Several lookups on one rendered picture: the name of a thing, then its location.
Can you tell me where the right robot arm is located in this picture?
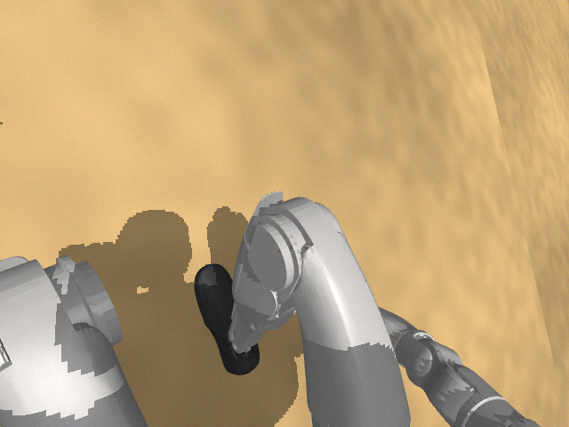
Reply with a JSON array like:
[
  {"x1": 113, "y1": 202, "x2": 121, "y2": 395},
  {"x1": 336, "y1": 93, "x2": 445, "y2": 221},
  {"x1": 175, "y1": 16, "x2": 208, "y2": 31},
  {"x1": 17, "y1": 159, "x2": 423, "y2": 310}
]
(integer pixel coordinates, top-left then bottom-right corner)
[{"x1": 395, "y1": 330, "x2": 540, "y2": 427}]

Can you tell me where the right robot foot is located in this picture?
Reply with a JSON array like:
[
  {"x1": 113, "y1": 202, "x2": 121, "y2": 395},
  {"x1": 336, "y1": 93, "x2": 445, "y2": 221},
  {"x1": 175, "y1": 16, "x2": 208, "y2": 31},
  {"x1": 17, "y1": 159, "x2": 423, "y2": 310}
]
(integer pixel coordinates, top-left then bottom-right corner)
[{"x1": 194, "y1": 264, "x2": 260, "y2": 375}]

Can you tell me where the right robot hand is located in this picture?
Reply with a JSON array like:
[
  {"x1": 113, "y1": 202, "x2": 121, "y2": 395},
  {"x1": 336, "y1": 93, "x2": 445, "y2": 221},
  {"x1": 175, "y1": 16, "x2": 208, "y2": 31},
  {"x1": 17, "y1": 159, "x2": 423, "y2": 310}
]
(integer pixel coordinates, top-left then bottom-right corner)
[{"x1": 379, "y1": 307, "x2": 418, "y2": 350}]

